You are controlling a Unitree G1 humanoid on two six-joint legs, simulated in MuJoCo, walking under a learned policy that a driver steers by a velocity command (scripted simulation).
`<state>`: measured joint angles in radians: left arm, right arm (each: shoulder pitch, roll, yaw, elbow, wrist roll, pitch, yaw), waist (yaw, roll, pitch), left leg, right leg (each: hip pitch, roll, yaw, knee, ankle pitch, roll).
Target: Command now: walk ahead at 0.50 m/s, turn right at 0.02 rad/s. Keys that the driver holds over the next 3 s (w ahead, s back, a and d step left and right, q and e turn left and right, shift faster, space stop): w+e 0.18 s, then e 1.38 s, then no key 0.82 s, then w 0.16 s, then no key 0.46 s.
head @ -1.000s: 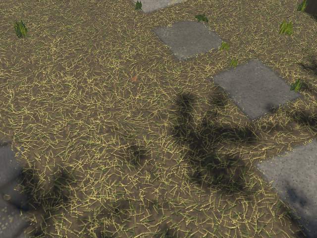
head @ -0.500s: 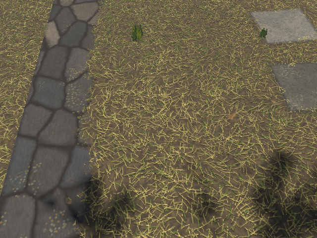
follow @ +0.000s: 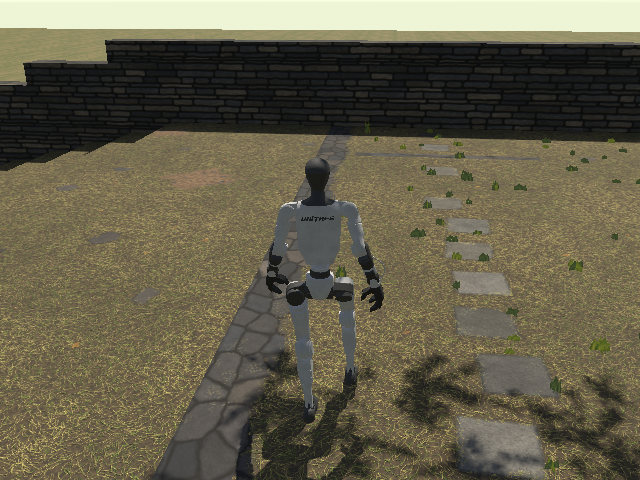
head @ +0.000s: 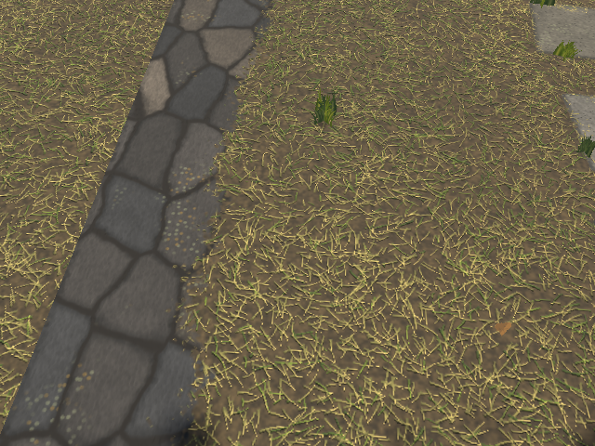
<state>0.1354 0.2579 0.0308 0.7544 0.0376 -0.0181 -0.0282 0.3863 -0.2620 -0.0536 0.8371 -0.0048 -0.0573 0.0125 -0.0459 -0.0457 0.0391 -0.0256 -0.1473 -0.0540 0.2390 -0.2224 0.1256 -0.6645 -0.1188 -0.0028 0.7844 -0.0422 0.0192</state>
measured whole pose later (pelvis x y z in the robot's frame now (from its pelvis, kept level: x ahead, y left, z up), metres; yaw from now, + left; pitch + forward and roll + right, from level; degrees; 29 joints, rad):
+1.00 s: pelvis +0.32 -0.03 +0.00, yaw -32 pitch +0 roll -2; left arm 0.20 0.34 0.09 0.76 0.01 0.09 -0.03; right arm 0.20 -0.27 -0.02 0.71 -0.02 0.01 -0.04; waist 0.00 -0.05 0.08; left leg -0.24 0.02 0.07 0.42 -0.19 0.04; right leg -0.44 0.07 0.06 1.09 -0.44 0.06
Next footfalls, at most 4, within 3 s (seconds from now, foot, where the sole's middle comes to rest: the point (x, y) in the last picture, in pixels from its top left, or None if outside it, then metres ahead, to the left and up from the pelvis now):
0.20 right None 0.28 -0.12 -0.78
0.74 left None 0.43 0.02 -0.78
1.22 right None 0.26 -0.13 -0.78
1.78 left None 0.43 -0.05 -0.78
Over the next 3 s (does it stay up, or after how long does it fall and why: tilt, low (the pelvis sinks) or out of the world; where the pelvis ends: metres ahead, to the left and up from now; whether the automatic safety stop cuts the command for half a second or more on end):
stays up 0.38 -0.09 -0.01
